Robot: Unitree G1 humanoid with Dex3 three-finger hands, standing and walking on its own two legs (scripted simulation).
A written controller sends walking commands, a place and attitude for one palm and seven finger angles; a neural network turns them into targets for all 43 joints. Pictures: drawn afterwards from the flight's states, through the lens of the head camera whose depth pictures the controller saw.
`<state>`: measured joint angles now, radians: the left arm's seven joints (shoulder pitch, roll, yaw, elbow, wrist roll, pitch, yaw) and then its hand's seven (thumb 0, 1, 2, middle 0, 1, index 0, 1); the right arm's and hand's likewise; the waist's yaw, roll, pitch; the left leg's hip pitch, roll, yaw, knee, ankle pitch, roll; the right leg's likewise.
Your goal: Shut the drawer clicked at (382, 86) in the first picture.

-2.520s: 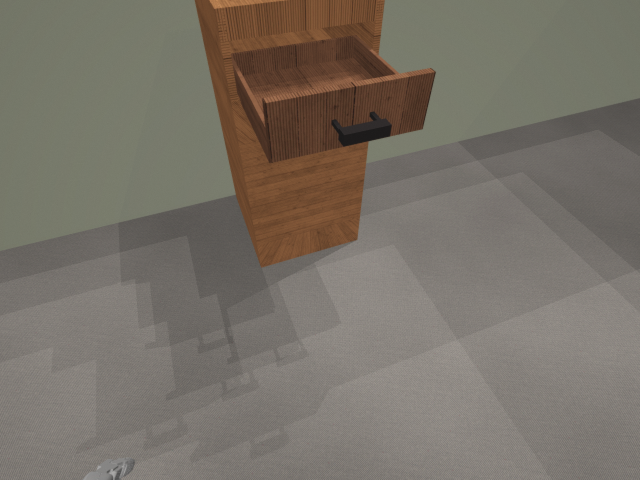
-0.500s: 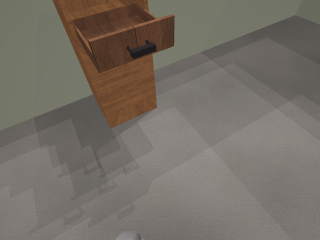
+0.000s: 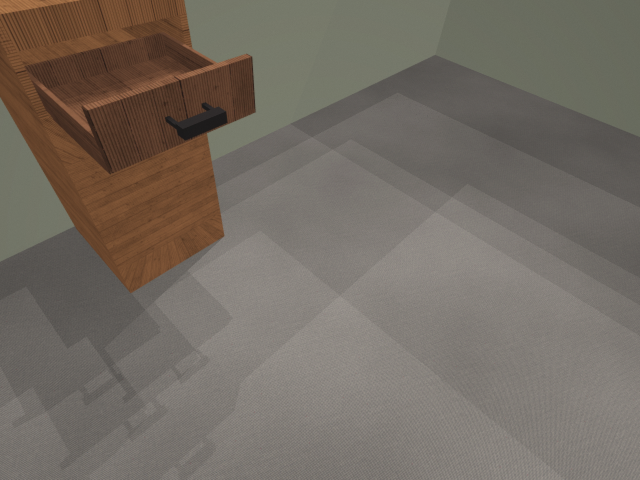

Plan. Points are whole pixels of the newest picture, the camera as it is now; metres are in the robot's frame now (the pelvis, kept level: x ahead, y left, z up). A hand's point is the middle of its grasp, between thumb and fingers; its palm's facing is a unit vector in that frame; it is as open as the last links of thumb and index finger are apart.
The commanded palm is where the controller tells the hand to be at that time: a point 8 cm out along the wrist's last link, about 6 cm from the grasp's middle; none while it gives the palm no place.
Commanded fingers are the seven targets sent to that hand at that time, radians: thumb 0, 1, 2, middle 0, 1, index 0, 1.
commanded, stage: walk to a spot facing it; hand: left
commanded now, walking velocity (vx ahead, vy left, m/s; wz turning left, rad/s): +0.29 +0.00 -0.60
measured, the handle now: (195, 118) +0.77 +0.33 +0.02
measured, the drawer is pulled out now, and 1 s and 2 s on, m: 0.30 0.30 0.30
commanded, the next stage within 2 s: turn to face it in 1.52 s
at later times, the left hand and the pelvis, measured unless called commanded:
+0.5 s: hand (317, 395) +0.30 +0.02 -0.18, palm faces -0.40 -0.90 -0.18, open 7.4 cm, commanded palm none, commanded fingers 0.00 0.90 0.90 -0.20 -0.30 -0.20 -0.30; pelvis +0.09 -0.10 -0.03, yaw -20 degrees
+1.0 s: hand (313, 417) +0.26 +0.02 -0.18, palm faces -0.23 -0.96 -0.14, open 7.4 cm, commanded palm none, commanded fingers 0.00 0.90 0.90 -0.20 -0.30 -0.20 -0.30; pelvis +0.27 -0.15 -0.01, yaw -21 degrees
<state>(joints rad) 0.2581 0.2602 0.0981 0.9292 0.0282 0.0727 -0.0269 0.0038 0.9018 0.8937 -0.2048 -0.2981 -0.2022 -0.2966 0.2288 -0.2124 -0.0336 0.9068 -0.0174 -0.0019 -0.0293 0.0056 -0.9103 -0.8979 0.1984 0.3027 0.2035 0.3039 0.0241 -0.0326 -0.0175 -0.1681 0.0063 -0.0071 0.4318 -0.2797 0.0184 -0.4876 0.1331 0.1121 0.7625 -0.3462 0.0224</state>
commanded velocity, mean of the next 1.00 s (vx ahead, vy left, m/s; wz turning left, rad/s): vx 0.36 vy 0.00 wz -0.21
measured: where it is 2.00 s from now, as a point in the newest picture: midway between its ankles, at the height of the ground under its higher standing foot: (399, 372)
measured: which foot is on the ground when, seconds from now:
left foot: down 0.00-0.46, up 0.48-1.00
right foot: up 0.00-0.44, down 0.46-1.00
